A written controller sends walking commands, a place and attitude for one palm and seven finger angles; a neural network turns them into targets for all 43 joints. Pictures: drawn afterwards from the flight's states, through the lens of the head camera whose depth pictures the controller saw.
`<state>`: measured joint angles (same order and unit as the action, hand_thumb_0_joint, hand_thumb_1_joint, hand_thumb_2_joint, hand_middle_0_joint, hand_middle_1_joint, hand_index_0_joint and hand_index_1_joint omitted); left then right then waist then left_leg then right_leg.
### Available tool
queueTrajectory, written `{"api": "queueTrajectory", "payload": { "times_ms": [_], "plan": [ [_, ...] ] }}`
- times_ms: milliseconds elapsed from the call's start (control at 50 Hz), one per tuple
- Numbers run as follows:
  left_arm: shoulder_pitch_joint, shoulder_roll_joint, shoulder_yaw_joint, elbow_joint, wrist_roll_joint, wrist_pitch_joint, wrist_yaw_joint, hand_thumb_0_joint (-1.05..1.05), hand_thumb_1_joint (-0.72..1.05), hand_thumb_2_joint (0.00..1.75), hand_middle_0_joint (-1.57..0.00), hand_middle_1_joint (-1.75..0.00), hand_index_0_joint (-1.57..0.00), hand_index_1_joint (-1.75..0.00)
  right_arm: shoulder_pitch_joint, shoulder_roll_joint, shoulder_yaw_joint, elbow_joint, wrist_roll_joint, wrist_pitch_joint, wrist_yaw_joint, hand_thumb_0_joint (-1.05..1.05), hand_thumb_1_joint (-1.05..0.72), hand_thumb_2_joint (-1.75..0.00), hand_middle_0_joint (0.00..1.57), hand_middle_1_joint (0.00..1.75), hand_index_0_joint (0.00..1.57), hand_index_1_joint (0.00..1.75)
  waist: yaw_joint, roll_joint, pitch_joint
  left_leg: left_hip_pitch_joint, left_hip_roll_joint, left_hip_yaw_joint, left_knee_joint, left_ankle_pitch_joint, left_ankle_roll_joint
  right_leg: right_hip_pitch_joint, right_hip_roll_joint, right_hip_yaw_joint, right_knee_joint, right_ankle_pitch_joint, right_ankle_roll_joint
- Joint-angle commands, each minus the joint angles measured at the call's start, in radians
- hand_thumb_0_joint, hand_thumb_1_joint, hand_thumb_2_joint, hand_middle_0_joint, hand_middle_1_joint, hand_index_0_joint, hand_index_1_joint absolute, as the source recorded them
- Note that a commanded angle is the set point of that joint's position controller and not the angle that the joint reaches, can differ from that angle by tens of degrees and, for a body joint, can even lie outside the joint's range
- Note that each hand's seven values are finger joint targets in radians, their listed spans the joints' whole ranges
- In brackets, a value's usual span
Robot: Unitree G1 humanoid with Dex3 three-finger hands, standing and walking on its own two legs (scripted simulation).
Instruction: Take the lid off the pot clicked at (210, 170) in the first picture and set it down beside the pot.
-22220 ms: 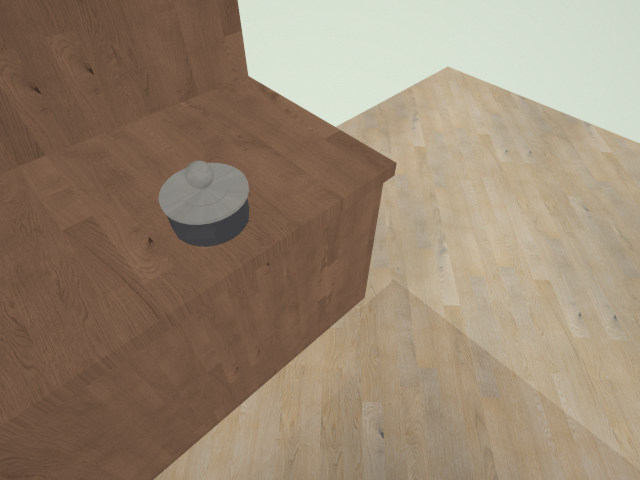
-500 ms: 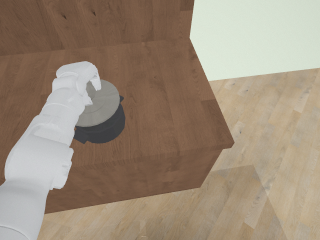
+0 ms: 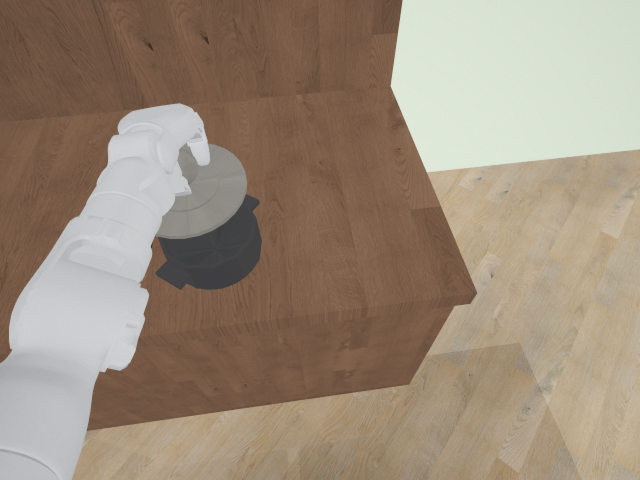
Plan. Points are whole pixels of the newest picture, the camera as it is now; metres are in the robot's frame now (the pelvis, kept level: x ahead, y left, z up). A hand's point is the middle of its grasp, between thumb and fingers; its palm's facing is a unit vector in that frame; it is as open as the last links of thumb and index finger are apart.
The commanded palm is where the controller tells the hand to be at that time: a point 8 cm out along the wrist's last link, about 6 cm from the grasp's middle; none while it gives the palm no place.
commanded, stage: lift the lid straight up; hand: left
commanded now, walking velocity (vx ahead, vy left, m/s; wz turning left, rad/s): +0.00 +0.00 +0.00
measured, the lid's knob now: (178, 167) +0.52 +0.15 +0.10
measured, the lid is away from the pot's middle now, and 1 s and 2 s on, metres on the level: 0.00 0.02 0.15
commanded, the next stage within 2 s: move the lid sideways beside the pot in 0.70 s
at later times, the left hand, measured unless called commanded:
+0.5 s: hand (168, 144) +0.50 +0.14 +0.15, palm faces -0.31 -0.08 -0.95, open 7.8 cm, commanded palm +0.51 +0.15 +0.22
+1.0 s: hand (153, 145) +0.50 +0.16 +0.16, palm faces -0.33 -0.09 -0.94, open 7.8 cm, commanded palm +0.51 +0.18 +0.22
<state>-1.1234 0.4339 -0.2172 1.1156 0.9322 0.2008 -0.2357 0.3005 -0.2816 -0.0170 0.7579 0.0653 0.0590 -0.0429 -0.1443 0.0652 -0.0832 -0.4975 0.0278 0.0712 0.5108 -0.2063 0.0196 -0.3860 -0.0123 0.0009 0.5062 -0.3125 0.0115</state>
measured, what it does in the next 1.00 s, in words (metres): stands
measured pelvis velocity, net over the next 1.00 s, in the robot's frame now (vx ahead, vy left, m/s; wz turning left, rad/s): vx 0.00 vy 0.00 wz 0.00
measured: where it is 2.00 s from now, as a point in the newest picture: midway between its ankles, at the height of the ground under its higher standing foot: outside the picture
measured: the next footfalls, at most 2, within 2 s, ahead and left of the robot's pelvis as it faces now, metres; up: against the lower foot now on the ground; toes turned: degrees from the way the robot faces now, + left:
none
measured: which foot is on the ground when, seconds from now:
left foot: down 0.00-1.00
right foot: down 0.00-1.00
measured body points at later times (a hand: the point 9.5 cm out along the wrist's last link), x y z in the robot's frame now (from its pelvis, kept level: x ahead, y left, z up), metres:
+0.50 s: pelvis +0.00 +0.00 +0.00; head +0.05 -0.02 +0.45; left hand +0.51 +0.15 +0.21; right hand +0.04 -0.27 -0.14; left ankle +0.02 +0.11 -0.73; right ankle -0.05 -0.13 -0.73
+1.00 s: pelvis +0.00 +0.00 +0.00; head +0.05 -0.02 +0.45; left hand +0.51 +0.16 +0.21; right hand +0.04 -0.27 -0.13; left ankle +0.02 +0.11 -0.73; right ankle -0.05 -0.13 -0.73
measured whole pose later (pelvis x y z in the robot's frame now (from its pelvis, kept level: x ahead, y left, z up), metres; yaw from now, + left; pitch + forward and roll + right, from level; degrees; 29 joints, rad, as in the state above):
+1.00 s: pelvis +0.00 +0.00 +0.00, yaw +0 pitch +10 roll +0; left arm -1.22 0.48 -0.20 1.15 0.95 0.23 -0.33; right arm 0.28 -0.29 0.00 0.74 0.06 0.05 -0.05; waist -0.15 0.06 -0.07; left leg -0.47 0.02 0.07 0.48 -0.18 0.02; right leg -0.36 -0.02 0.00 0.48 -0.29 0.01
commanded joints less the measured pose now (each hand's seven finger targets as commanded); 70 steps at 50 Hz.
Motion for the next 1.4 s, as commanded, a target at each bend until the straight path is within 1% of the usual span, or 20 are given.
{"api": "queueTrajectory", "payload": {
  "times_ms": [0, 140, 240, 300, 360, 500, 560, 600, 660, 700, 780, 800, 860, 960, 1000, 1020, 1120, 1180, 1240, 1380],
  "plan": [
    [-0.615, 0.245, 0.047, -0.212, 0.01, -0.001, 0.027, 0.0, 0.63, 0.89, -0.75, -1.12, -0.83, -1.15, 0.049, -0.159, -0.048, -0.075, 0.001, -0.016, -0.011, 0.0, -0.9, -0.9, 0.2, 0.3, 0.2, 0.3, -0.013, -0.064, -0.435, 0.421, -0.044, -0.036, 0.025, 0.314, 0.063, -0.009, 0.054, -0.031, -0.054, 0.459, -0.027],
    [-0.706, 0.234, 0.029, -0.279, 0.016, -0.017, 0.019, 0.0, 0.63, 0.89, -0.75, -1.12, -0.83, -1.15, 0.055, -0.153, -0.046, -0.073, 0.0, -0.04, -0.014, 0.0, -0.9, -0.9, 0.2, 0.3, 0.2, 0.3, -0.012, 0.0, -0.47, 0.492, -0.038, -0.053, 0.022, 0.339, 0.059, -0.04, 0.056, -0.039, -0.053, 0.428, -0.032],
    [-0.663, 0.241, 0.041, -0.198, 0.013, 0.012, 0.014, 0.0, 0.63, 0.89, -0.75, -1.12, -0.83, -1.15, 0.048, -0.157, -0.042, -0.073, 0.0, -0.035, -0.01, 0.0, -0.9, -0.9, 0.2, 0.3, 0.2, 0.3, -0.007, -0.074, -0.436, 0.433, -0.045, -0.044, 0.014, 0.32, 0.062, -0.007, 0.054, -0.036, -0.059, 0.452, -0.028],
    [-0.713, 0.291, 0.064, -0.226, 0.027, 0.018, 0.01, 0.0, 0.63, 0.89, -0.75, -1.12, -0.83, -1.15, 0.044, -0.158, -0.039, -0.078, 0.0, -0.037, -0.012, 0.0, -0.9, -0.9, 0.2, 0.3, 0.2, 0.3, -0.003, -0.057, -0.466, 0.438, -0.047, -0.044, 0.011, 0.325, 0.062, 0.02, 0.05, -0.029, -0.058, 0.472, -0.029],
    [-0.72, 0.218, 0.016, -0.249, 0.025, 0.012, -0.006, 0.0, 0.63, 0.89, -0.75, -1.12, -0.83, -1.15, 0.034, -0.146, -0.041, -0.09, -0.002, -0.047, -0.008, 0.0, -0.9, -0.9, 0.2, 0.3, 0.2, 0.3, -0.002, -0.002, -0.465, 0.481, -0.045, -0.055, 0.017, 0.371, 0.059, -0.018, 0.053, -0.037, -0.063, 0.454, -0.037],
    [-0.746, 0.261, 0.04, -0.256, 0.024, 0.014, -0.029, 0.0, 0.63, 0.89, -0.75, -1.12, -0.83, -1.15, 0.042, -0.153, -0.042, -0.087, -0.003, -0.047, -0.007, 0.0, -0.9, -0.9, 0.2, 0.3, 0.2, 0.3, -0.003, -0.044, -0.485, 0.491, -0.047, -0.055, 0.014, 0.383, 0.063, 0.012, 0.051, -0.035, -0.062, 0.489, -0.03],
    [-0.676, 0.196, 0.006, -0.176, 0.019, 0.029, -0.042, 0.0, 0.63, 0.89, -0.75, -1.12, -0.83, -1.15, 0.032, -0.153, -0.039, -0.083, -0.003, -0.036, -0.003, 0.0, -0.9, -0.9, 0.2, 0.3, 0.2, 0.3, -0.002, -0.069, -0.406, 0.442, -0.047, -0.049, 0.007, 0.353, 0.061, -0.016, 0.05, -0.04, -0.074, 0.459, -0.033],
    [-0.687, 0.239, 0.032, -0.154, 0.015, 0.037, -0.044, 0.0, 0.63, 0.89, -0.75, -1.12, -0.83, -1.15, 0.03, -0.165, -0.037, -0.079, -0.001, -0.027, -0.006, 0.0, -0.9, -0.9, 0.2, 0.3, 0.2, 0.3, -0.008, -0.112, -0.387, 0.418, -0.046, -0.047, -0.002, 0.293, 0.064, -0.01, 0.049, -0.036, -0.076, 0.429, -0.026],
    [-0.805, 0.206, -0.005, -0.309, 0.012, -0.003, -0.049, 0.0, 0.63, 0.89, -0.75, -1.12, -0.83, -1.15, 0.018, -0.148, -0.037, -0.101, -0.003, -0.048, -0.011, 0.0, -0.9, -0.9, 0.2, 0.3, 0.2, 0.3, -0.008, -0.008, -0.488, 0.506, -0.047, -0.057, 0.012, 0.362, 0.064, -0.012, 0.046, -0.033, -0.068, 0.455, -0.033],
    [-0.758, 0.273, 0.049, -0.263, 0.03, -0.004, -0.037, 0.0, 0.63, 0.89, -0.75, -1.12, -0.83, -1.15, 0.038, -0.152, -0.04, -0.092, -0.006, -0.048, -0.012, 0.0, -0.9, -0.9, 0.2, 0.3, 0.2, 0.3, -0.001, -0.032, -0.48, 0.506, -0.045, -0.061, 0.007, 0.354, 0.063, -0.005, 0.052, -0.036, -0.069, 0.438, -0.032],
    [-0.738, 0.269, 0.054, -0.259, 0.017, 0.004, -0.022, 0.0, 0.63, 0.89, -0.75, -1.12, -0.83, -1.15, 0.025, -0.15, -0.038, -0.097, -0.006, -0.048, -0.01, 0.0, -0.9, -0.9, 0.2, 0.3, 0.2, 0.3, 0.006, -0.044, -0.458, 0.473, -0.047, -0.047, 0.006, 0.356, 0.063, 0.022, 0.046, -0.032, -0.069, 0.478, -0.032],
    [-0.716, 0.325, 0.092, -0.225, 0.032, 0.012, -0.016, 0.0, 0.63, 0.89, -0.75, -1.12, -0.83, -1.15, 0.032, -0.155, -0.037, -0.092, -0.007, -0.043, -0.012, 0.0, -0.9, -0.9, 0.2, 0.3, 0.2, 0.3, 0.011, -0.06, -0.462, 0.456, -0.048, -0.047, -0.001, 0.335, 0.063, 0.033, 0.048, -0.03, -0.072, 0.466, -0.031],
    [-0.689, 0.301, 0.062, -0.165, 0.04, 0.035, -0.022, 0.0, 0.63, 0.89, -0.75, -1.12, -0.83, -1.15, 0.017, -0.159, -0.03, -0.092, 0.0, -0.034, -0.017, 0.0, -0.9, -0.9, 0.2, 0.3, 0.2, 0.3, 0.006, -0.096, -0.408, 0.39, -0.046, -0.037, -0.011, 0.288, 0.062, 0.036, 0.043, -0.028, -0.081, 0.45, -0.031],
    [-0.738, 0.324, 0.064, -0.229, 0.041, 0.002, -0.058, 0.0, 0.63, 0.89, -0.75, -1.12, -0.83, -1.15, 0.024, -0.156, -0.036, -0.105, -0.003, -0.044, -0.026, 0.0, -0.9, -0.9, 0.2, 0.3, 0.2, 0.3, 0.0, -0.038, -0.47, 0.459, -0.047, -0.045, 0.005, 0.331, 0.067, 0.026, 0.043, -0.026, -0.081, 0.462, -0.031],
    [-0.719, 0.383, 0.098, -0.214, 0.048, -0.014, -0.069, 0.0, 0.63, 0.89, -0.75, -1.12, -0.83, -1.15, 0.043, -0.165, -0.038, -0.098, -0.003, -0.039, -0.031, 0.0, -0.9, -0.9, 0.2, 0.3, 0.2, 0.3, -0.003, -0.056, -0.464, 0.457, -0.045, -0.041, 0.004, 0.317, 0.07, 0.033, 0.045, -0.024, -0.084, 0.46, -0.026],
    [-0.691, 0.348, 0.068, -0.167, 0.042, -0.012, -0.077, 0.0, 0.63, 0.89, -0.75, -1.12, -0.83, -1.15, 0.039, -0.164, -0.035, -0.098, 0.0, -0.036, -0.033, 0.0, -0.9, -0.9, 0.2, 0.3, 0.2, 0.3, -0.008, -0.069, -0.412, 0.426, -0.047, -0.036, 0.0, 0.294, 0.07, 0.02, 0.044, -0.028, -0.089, 0.44, -0.025],
    [-0.735, 0.376, 0.079, -0.271, 0.036, -0.065, -0.09, 0.0, 0.63, 0.89, -0.75, -1.12, -0.83, -1.15, 0.058, -0.167, -0.046, -0.096, -0.001, -0.041, -0.031, 0.0, -0.9, -0.9, 0.2, 0.3, 0.2, 0.3, -0.005, 0.007, -0.461, 0.497, -0.041, -0.048, 0.012, 0.355, 0.069, -0.001, 0.048, -0.031, -0.085, 0.446, -0.03],
    [-0.665, 0.354, 0.067, -0.201, 0.034, -0.07, -0.098, 0.0, 0.63, 0.89, -0.75, -1.12, -0.83, -1.15, 0.067, -0.172, -0.048, -0.084, 0.002, -0.03, -0.027, 0.0, -0.9, -0.9, 0.2, 0.3, 0.2, 0.3, -0.01, -0.011, -0.405, 0.481, -0.035, -0.05, 0.017, 0.372, 0.067, -0.036, 0.053, -0.037, -0.089, 0.427, -0.031],
    [-0.729, 0.383, 0.085, -0.291, 0.032, -0.089, -0.092, 0.0, 0.63, 0.89, -0.75, -1.12, -0.83, -1.15, 0.078, -0.173, -0.053, -0.086, 0.001, -0.038, -0.024, 0.0, -0.9, -0.9, 0.2, 0.3, 0.2, 0.3, -0.005, 0.039, -0.469, 0.539, -0.034, -0.062, 0.018, 0.394, 0.067, -0.044, 0.057, -0.04, -0.087, 0.414, -0.034],
    [-0.659, 0.413, 0.097, -0.217, 0.038, -0.09, -0.098, 0.0, 0.63, 0.89, -0.75, -1.12, -0.83, -1.15, 0.078, -0.18, -0.05, -0.083, 0.002, -0.02, -0.023, 0.0, -0.9, -0.9, 0.2, 0.3, 0.2, 0.3, -0.002, -0.002, -0.416, 0.484, -0.034, -0.056, 0.016, 0.39, 0.065, -0.032, 0.056, -0.044, -0.092, 0.424, -0.034]
  ]
}}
